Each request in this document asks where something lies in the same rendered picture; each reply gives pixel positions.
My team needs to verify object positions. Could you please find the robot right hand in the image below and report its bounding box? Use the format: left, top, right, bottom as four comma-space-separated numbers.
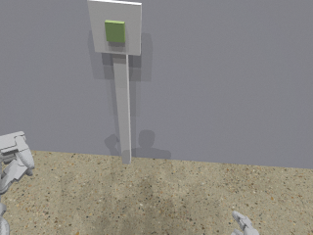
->
231, 211, 260, 235

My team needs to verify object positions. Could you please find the left robot forearm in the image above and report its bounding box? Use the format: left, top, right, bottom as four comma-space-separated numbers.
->
0, 203, 10, 235

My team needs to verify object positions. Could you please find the panel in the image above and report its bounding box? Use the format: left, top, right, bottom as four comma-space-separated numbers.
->
87, 0, 142, 165

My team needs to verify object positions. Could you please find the robot left hand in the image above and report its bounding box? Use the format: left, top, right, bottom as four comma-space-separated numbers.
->
0, 131, 35, 202

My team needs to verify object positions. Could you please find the button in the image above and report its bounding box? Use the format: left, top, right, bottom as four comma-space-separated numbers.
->
105, 20, 126, 43

